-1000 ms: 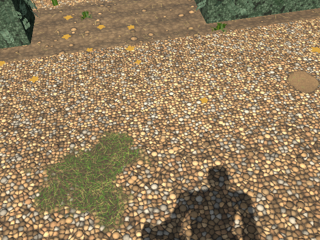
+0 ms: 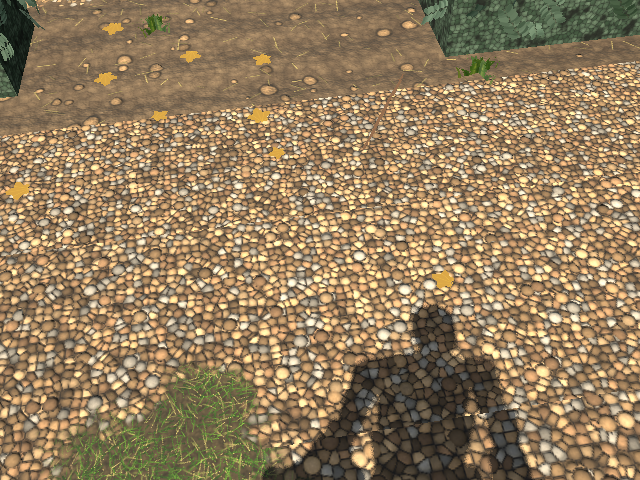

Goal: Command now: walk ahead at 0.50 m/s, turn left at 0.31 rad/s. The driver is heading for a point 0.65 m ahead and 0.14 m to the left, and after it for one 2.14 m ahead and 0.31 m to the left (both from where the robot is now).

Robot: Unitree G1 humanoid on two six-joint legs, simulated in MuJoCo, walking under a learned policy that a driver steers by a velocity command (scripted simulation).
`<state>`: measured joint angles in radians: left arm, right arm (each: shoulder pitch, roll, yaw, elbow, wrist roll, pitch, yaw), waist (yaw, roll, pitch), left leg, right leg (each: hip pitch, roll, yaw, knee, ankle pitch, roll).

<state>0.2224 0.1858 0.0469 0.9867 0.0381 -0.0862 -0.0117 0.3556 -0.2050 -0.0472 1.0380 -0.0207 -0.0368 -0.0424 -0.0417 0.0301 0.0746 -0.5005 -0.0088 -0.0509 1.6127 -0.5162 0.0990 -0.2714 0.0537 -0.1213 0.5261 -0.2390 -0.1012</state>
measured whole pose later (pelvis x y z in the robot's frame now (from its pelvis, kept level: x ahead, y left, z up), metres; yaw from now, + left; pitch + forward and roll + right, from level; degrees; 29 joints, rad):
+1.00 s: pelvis +0.54 +0.10 -0.07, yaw +15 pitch +2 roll +2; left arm 0.09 0.29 0.06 0.79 0.03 -0.06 -0.07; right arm 0.50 -0.25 -0.02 0.98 -0.03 -0.13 -0.06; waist -0.10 -0.04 0.03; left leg 0.11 -0.11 0.00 0.65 -0.76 0.08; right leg -0.55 -0.01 0.00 0.40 0.54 -0.06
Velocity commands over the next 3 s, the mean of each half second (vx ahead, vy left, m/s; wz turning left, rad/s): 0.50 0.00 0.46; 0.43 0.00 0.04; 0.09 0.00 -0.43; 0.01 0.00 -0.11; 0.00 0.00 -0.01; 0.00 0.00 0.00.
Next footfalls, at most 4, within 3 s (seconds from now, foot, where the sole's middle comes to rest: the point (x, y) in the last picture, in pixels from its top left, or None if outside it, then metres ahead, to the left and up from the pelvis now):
0.28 left None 0.30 0.12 -0.77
1.06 right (318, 376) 0.76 0.03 -0.93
1.54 left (232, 371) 0.79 0.24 -0.93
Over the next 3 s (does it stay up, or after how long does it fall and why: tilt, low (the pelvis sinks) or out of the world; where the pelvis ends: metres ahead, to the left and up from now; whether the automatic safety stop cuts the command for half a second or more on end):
stays up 0.74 0.15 -0.15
